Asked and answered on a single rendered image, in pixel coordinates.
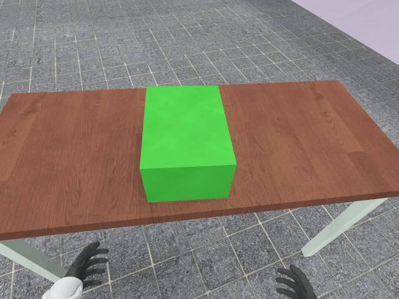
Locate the left robot hand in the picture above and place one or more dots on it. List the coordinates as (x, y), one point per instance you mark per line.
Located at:
(83, 262)

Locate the carton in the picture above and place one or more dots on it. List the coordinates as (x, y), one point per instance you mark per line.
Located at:
(187, 153)

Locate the table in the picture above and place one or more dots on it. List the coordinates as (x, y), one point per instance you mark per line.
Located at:
(70, 162)

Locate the left robot forearm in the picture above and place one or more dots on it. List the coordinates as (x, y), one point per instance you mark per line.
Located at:
(65, 288)

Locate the right robot hand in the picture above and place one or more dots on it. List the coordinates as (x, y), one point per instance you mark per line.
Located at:
(301, 286)

